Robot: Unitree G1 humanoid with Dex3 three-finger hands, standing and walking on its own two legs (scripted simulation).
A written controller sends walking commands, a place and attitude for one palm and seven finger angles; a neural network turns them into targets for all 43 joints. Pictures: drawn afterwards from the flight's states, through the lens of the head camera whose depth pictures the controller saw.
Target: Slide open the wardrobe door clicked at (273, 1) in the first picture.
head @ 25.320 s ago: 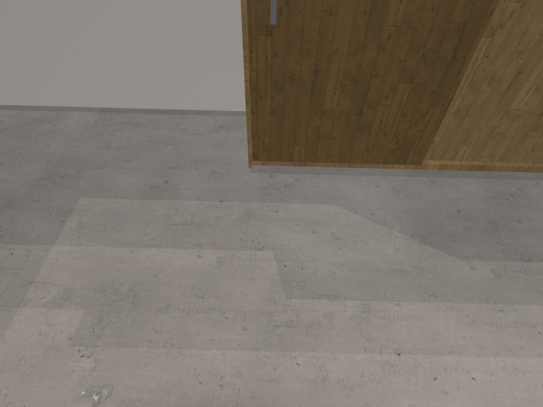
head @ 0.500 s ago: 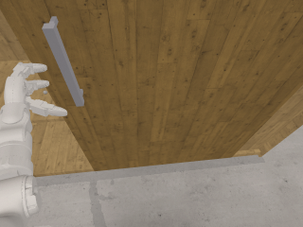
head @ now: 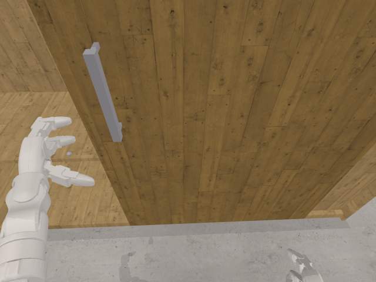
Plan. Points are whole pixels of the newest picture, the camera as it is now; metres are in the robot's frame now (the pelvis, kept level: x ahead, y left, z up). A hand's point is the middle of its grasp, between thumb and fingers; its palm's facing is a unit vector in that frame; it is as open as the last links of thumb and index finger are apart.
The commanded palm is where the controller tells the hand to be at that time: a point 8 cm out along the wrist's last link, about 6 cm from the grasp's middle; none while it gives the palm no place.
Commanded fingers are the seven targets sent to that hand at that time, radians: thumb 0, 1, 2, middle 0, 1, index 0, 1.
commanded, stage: slip the hand off the handle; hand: left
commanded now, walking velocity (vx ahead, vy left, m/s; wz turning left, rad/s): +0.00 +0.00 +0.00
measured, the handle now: (108, 97) +0.48 +0.24 +0.14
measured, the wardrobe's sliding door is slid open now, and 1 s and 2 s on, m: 0.67 0.67 0.67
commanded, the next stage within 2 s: draw the hand back to the body in 0.18 s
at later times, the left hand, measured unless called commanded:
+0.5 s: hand (62, 161) +0.29 +0.27 +0.13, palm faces +0.13 -0.99 +0.00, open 14.7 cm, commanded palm +0.24 +0.31 +0.13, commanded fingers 0.00 -0.55 0.20 -0.25 -1.15 -0.25 -1.15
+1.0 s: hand (34, 194) +0.22 +0.28 +0.14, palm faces +0.44 -0.86 -0.25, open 13.6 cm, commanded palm +0.17 +0.31 +0.16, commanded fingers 0.00 0.03 0.48 -0.23 -0.81 -0.23 -0.81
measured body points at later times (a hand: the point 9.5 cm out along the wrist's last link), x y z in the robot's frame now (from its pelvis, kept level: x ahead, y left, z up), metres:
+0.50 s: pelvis -0.01 -0.02 +0.00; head -0.01 -0.02 +0.45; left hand +0.28 +0.32 +0.14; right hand +0.15 -0.26 -0.08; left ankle +0.01 +0.10 -0.73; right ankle +0.00 -0.12 -0.73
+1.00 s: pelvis -0.02 -0.01 +0.01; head -0.03 -0.02 +0.46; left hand +0.19 +0.32 +0.15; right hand +0.19 -0.23 -0.06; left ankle +0.01 +0.10 -0.73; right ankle +0.00 -0.12 -0.73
